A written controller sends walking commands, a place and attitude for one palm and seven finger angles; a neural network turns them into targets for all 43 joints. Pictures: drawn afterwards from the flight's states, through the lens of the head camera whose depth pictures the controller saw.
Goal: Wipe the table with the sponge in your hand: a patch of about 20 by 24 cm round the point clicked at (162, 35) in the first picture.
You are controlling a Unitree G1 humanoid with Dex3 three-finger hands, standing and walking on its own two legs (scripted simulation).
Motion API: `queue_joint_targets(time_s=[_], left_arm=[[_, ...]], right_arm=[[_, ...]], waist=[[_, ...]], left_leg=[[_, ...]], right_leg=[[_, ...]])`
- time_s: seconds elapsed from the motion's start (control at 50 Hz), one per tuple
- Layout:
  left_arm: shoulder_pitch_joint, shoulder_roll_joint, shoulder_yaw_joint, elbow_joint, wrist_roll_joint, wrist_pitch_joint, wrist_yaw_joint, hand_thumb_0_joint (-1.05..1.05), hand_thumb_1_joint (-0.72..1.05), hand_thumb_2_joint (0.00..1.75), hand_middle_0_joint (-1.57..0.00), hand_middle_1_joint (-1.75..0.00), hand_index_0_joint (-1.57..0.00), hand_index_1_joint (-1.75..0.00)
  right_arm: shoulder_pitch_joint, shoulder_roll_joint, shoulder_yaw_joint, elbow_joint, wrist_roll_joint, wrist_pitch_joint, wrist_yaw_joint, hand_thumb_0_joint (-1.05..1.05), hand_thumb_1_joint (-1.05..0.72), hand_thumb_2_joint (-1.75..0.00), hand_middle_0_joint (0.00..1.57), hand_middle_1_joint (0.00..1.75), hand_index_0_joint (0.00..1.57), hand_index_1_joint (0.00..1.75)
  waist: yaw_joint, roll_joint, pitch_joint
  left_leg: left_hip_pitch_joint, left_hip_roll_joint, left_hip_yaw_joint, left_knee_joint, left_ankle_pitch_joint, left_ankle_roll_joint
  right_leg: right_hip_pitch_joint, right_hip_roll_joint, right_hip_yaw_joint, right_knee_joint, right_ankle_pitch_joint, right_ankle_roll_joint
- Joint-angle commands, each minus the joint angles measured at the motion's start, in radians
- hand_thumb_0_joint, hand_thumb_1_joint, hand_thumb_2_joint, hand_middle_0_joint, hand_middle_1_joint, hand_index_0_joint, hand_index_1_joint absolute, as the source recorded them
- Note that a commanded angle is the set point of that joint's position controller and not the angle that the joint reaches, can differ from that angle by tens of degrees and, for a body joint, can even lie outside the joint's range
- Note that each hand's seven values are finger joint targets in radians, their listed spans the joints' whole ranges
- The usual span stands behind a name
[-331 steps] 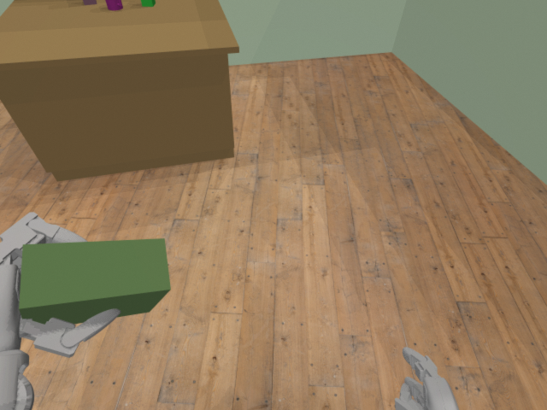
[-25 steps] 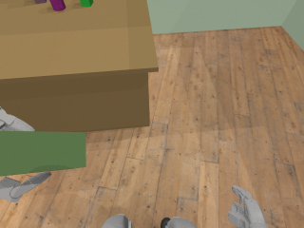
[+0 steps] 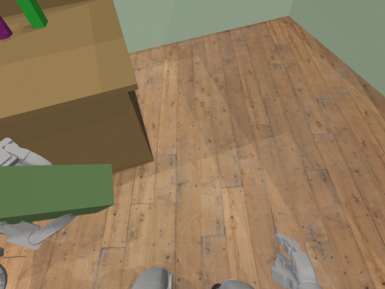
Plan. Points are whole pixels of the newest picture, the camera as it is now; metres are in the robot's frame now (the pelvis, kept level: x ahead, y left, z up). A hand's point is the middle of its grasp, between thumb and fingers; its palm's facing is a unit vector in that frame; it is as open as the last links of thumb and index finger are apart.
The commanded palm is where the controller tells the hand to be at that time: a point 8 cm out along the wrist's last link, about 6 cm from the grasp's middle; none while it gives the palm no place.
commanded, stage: take the last steps up to it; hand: left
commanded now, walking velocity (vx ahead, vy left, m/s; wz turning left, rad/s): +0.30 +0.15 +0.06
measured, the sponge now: (74, 192) +0.24 +0.19 +0.15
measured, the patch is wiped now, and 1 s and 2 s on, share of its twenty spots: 0.00 0.00 0.00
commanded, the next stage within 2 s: none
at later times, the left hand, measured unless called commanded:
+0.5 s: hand (23, 224) +0.19 +0.23 +0.17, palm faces +0.46 -0.74 -0.49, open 10.2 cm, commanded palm +0.14 +0.26 +0.19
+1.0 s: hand (17, 167) +0.27 +0.27 +0.17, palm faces +0.43 -0.79 -0.44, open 10.2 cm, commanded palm +0.21 +0.31 +0.19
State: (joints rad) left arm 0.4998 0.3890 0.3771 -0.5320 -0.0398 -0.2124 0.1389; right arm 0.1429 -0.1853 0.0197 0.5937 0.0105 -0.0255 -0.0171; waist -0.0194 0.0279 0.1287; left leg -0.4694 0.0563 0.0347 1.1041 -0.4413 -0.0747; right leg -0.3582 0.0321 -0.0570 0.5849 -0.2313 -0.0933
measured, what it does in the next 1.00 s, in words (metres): steps on the spot: left foot, then left foot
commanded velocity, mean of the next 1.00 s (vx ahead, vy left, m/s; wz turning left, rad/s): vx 0.30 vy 0.15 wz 0.01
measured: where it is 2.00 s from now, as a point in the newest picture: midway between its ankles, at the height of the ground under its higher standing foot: (175, 266)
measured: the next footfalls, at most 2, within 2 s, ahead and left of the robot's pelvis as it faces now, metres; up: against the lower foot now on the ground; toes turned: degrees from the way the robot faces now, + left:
left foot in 0.28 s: -0.01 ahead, +0.13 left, +0.00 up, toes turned +6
left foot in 0.94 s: +0.11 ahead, +0.16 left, +0.00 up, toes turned +11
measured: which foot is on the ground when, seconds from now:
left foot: up 0.00-0.26, down 0.28-0.48, up 0.50-0.92, down 0.94-1.00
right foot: down 0.00-0.96, up 0.98-1.00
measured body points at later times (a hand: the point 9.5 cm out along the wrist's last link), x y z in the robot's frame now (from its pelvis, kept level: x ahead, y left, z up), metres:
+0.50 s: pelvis -0.01 -0.03 -0.01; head -0.02 -0.06 +0.44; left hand +0.16 +0.26 +0.20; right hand +0.15 -0.25 -0.12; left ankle -0.05 +0.12 -0.72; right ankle +0.02 -0.09 -0.73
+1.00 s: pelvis +0.05 +0.03 +0.00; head +0.08 +0.02 +0.45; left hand +0.24 +0.31 +0.20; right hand +0.23 -0.22 -0.09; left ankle +0.07 +0.15 -0.73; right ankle +0.02 -0.08 -0.71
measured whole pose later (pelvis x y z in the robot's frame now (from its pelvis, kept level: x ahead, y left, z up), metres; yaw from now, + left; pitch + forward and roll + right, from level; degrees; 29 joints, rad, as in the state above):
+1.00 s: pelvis +0.05 +0.03 +0.00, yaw +1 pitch -1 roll +3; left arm 0.45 0.38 0.37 -0.48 -0.02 -0.25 0.16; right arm 0.19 -0.22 -0.05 0.60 0.01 -0.07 -0.06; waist 0.01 -0.04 0.07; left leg -0.26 0.03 0.17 0.54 -0.24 0.02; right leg -0.31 -0.10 -0.06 0.82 -0.48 0.00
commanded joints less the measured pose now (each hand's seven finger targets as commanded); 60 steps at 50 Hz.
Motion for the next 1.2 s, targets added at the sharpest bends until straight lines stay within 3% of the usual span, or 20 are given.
queue_joint_targets(time_s=[0.0,0.12,0.2,0.22,0.28,0.32,0.4,0.42,0.46,0.48,0.52,0.58,0.8,0.88,0.92,0.96,1.02,1.14,1.16,1.18], left_arm=[[0.065,0.19,0.191,-0.163,-0.018,-0.063,0.039,0.0,0.1,1.3,-1.2,-1.6,-1.2,-1.6],[0.051,0.184,0.144,-0.154,0.003,-0.062,0.05,0.0,0.1,1.3,-1.2,-1.6,-1.2,-1.6],[0.007,0.174,0.112,-0.181,0.015,-0.074,0.046,0.0,0.1,1.3,-1.2,-1.6,-1.2,-1.6],[-0.015,0.168,0.1,-0.19,0.017,-0.082,0.043,0.0,0.1,1.3,-1.2,-1.6,-1.2,-1.6],[-0.084,0.182,0.111,-0.195,0.029,-0.094,0.042,0.0,0.1,1.3,-1.2,-1.6,-1.2,-1.6],[-0.049,0.156,0.099,-0.093,0.038,-0.079,0.023,0.0,0.1,1.3,-1.2,-1.6,-1.2,-1.6],[-0.137,0.118,0.051,-0.088,0.034,-0.07,0.021,0.0,0.1,1.3,-1.2,-1.6,-1.2,-1.6],[-0.174,0.124,0.046,-0.091,0.039,-0.072,0.021,0.0,0.1,1.3,-1.2,-1.6,-1.2,-1.6],[-0.21,0.163,0.068,-0.045,0.035,-0.07,0.023,0.0,0.1,1.3,-1.2,-1.6,-1.2,-1.6],[-0.276,0.164,0.061,-0.093,0.026,-0.086,0.016,0.0,0.1,1.3,-1.2,-1.6,-1.2,-1.6],[-0.188,0.186,0.091,-0.101,0.018,-0.103,0.005,0.0,0.1,1.3,-1.2,-1.6,-1.2,-1.6],[-0.113,0.194,0.123,-0.12,0.016,-0.122,0.005,0.0,0.1,1.3,-1.2,-1.6,-1.2,-1.6],[-0.064,0.157,0.11,-0.128,0.011,-0.083,0.045,0.0,0.1,1.3,-1.2,-1.6,-1.2,-1.6],[-0.113,0.143,0.086,-0.165,0.014,-0.083,0.049,0.0,0.1,1.3,-1.2,-1.6,-1.2,-1.6],[-0.134,0.145,0.092,-0.224,0.01,-0.096,0.046,0.0,0.1,1.3,-1.2,-1.6,-1.2,-1.6],[-0.085,0.214,0.136,-0.184,0.017,-0.107,0.036,0.0,0.1,1.3,-1.2,-1.6,-1.2,-1.6],[-0.07,0.165,0.108,-0.259,0.015,-0.109,0.029,0.0,0.1,1.3,-1.2,-1.6,-1.2,-1.6],[-0.038,0.144,0.115,-0.145,0.008,-0.087,0.03,0.0,0.1,1.3,-1.2,-1.6,-1.2,-1.6],[-0.04,0.152,0.116,-0.105,0.015,-0.079,0.028,0.0,0.1,1.3,-1.2,-1.6,-1.2,-1.6],[-0.068,0.183,0.132,-0.086,0.018,-0.075,0.028,0.0,0.1,1.3,-1.2,-1.6,-1.2,-1.6]], right_arm=[[-0.059,-0.101,-0.049,-0.154,-0.005,-0.048,-0.023,0.0,-0.9,-0.9,0.2,0.3,0.2,0.3],[-0.028,-0.136,-0.064,-0.15,-0.007,-0.05,-0.033,0.0,-0.9,-0.9,0.2,0.3,0.2,0.3],[0.012,-0.139,-0.069,-0.142,-0.012,-0.061,-0.035,0.0,-0.9,-0.9,0.2,0.3,0.2,0.3],[0.026,-0.145,-0.073,-0.147,-0.014,-0.066,-0.038,0.0,-0.9,-0.9,0.2,0.3,0.2,0.3],[-0.004,-0.161,-0.081,-0.142,-0.012,-0.084,-0.046,0.0,-0.9,-0.9,0.2,0.3,0.2,0.3],[-0.011,-0.157,-0.085,-0.123,-0.006,-0.098,-0.041,0.0,-0.9,-0.9,0.2,0.3,0.2,0.3],[-0.001,-0.154,-0.074,-0.092,-0.007,-0.112,-0.05,0.0,-0.9,-0.9,0.2,0.3,0.2,0.3],[-0.01,-0.152,-0.075,-0.09,-0.005,-0.112,-0.051,0.0,-0.9,-0.9,0.2,0.3,0.2,0.3],[-0.036,-0.141,-0.084,-0.107,-0.001,-0.111,-0.037,0.0,-0.9,-0.9,0.2,0.3,0.2,0.3],[-0.033,-0.164,-0.101,-0.098,-0.002,-0.112,-0.029,0.0,-0.9,-0.9,0.2,0.3,0.2,0.3],[-0.029,-0.133,-0.078,-0.077,-0.01,-0.095,-0.026,0.0,-0.9,-0.9,0.2,0.3,0.2,0.3],[-0.041,-0.117,-0.068,-0.083,-0.011,-0.079,-0.026,0.0,-0.9,-0.9,0.2,0.3,0.2,0.3],[-0.02,-0.106,-0.074,-0.141,-0.009,-0.104,-0.032,0.0,-0.9,-0.9,0.2,0.3,0.2,0.3],[0.001,-0.125,-0.087,-0.144,-0.006,-0.098,-0.044,0.0,-0.9,-0.9,0.2,0.3,0.2,0.3],[0.009,-0.163,-0.104,-0.158,0.004,-0.099,-0.043,0.0,-0.9,-0.9,0.2,0.3,0.2,0.3],[0.003,-0.144,-0.096,-0.14,-0.007,-0.111,-0.044,0.0,-0.9,-0.9,0.2,0.3,0.2,0.3],[-0.008,-0.127,-0.09,-0.115,0.005,-0.129,-0.034,0.0,-0.9,-0.9,0.2,0.3,0.2,0.3],[0.003,-0.128,-0.076,-0.099,0.005,-0.138,-0.042,0.0,-0.9,-0.9,0.2,0.3,0.2,0.3],[0.0,-0.121,-0.076,-0.101,0.007,-0.126,-0.043,0.0,-0.9,-0.9,0.2,0.3,0.2,0.3],[-0.006,-0.1,-0.072,-0.112,0.006,-0.114,-0.04,0.0,-0.9,-0.9,0.2,0.3,0.2,0.3]], waist=[[0.024,-0.126,-0.325],[0.03,-0.123,-0.298],[0.009,-0.059,-0.267],[0.001,-0.024,-0.258],[0.004,0.271,-0.168],[0.015,0.213,-0.076],[0.022,0.171,-0.089],[0.029,0.082,-0.117],[0.03,-0.332,-0.147],[0.026,-0.239,-0.121],[0.023,-0.088,-0.07],[0.019,-0.089,-0.15],[0.048,-0.217,-0.226],[0.022,-0.108,-0.211],[0.006,0.206,-0.271],[0.02,0.301,-0.263],[0.024,0.208,-0.182],[0.031,0.13,-0.224],[0.038,-0.006,-0.24],[0.028,-0.281,-0.235]], left_leg=[[0.01,-0.006,-0.011,-0.126,0.022,0.017],[0.087,-0.033,0.03,-0.411,-0.032,0.075],[0.282,-0.048,0.057,-0.68,0.011,0.109],[0.332,-0.023,0.034,-0.753,-0.013,0.131],[0.321,0.278,-0.336,-0.902,-0.127,0.281],[0.114,0.254,-0.253,-0.908,-0.174,0.286],[0.085,0.162,-0.099,-0.714,0.007,0.207],[0.03,0.123,-0.056,-0.567,0.045,0.178],[-0.271,-0.049,0.021,-0.011,-0.088,0.091],[-0.215,-0.01,-0.094,0.083,-0.025,0.072],[-0.195,0.033,-0.094,0.144,0.109,0.055],[-0.173,0.046,-0.052,0.048,0.187,0.046],[0.056,-0.013,0.121,-0.492,0.159,0.079],[0.294,-0.01,0.132,-0.692,0.205,0.1],[0.553,0.211,-0.168,-0.728,0.435,0.211],[0.525,0.348,-0.372,-0.795,0.461,0.329],[0.411,0.268,-0.183,-0.777,0.418,0.311],[0.176,0.163,0.026,-0.587,0.323,0.182],[0.077,0.11,0.072,-0.4,0.25,0.154],[-0.153,-0.012,0.133,-0.146,0.052,0.101]], right_leg=[[0.268,-0.28,0.295,-0.238,0.394,-0.056],[0.238,-0.313,0.385,-0.389,-0.206,-0.063],[0.127,-0.269,0.329,-0.359,-0.336,-0.018],[0.095,-0.223,0.284,-0.302,-0.351,0.014],[-0.118,-0.021,-0.009,0.214,-0.243,0.108],[-0.093,-0.052,0.002,0.374,-0.235,0.106],[0.139,-0.053,-0.086,-0.024,-0.185,0.112],[0.26,-0.084,-0.032,-0.145,-0.13,0.092],[0.385,-0.474,0.646,-0.363,-0.182,-0.088],[0.251,-0.49,0.681,-0.434,-0.335,-0.08],[0.142,-0.439,0.483,-0.403,-0.232,-0.093],[0.194,-0.378,0.249,-0.354,0.034,-0.061],[0.297,-0.343,0.185,-0.272,0.076,-0.056],[0.191,-0.273,0.125,-0.116,0.043,0.005],[-0.084,-0.114,-0.017,0.255,-0.091,0.089],[-0.261,-0.097,0.001,0.547,-0.409,0.103],[-0.26,-0.141,-0.009,0.448,-0.293,0.114],[0.217,-0.074,-0.133,-0.065,-0.059,0.105],[0.316,-0.159,0.007,-0.15,-0.032,0.06],[0.434,-0.379,0.4,-0.242,0.036,-0.04]])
